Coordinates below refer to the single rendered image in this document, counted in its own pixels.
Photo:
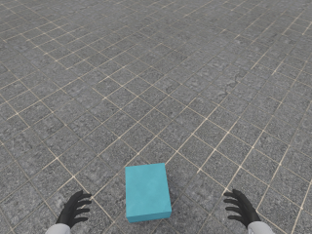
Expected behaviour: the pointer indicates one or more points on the carton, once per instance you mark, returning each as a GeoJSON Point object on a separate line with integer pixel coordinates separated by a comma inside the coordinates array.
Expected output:
{"type": "Point", "coordinates": [147, 193]}

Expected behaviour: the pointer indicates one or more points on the robot right forearm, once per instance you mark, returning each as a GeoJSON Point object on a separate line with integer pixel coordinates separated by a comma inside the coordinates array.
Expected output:
{"type": "Point", "coordinates": [259, 227]}

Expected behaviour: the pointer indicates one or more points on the robot left hand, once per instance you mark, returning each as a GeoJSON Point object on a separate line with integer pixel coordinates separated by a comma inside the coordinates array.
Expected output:
{"type": "Point", "coordinates": [70, 209]}

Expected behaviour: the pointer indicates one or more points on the robot left forearm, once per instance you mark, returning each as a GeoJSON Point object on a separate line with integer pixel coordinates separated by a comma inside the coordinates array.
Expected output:
{"type": "Point", "coordinates": [59, 228]}

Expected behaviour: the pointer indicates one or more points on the robot right hand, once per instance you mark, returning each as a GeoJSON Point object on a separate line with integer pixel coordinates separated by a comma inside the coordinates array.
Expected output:
{"type": "Point", "coordinates": [246, 209]}

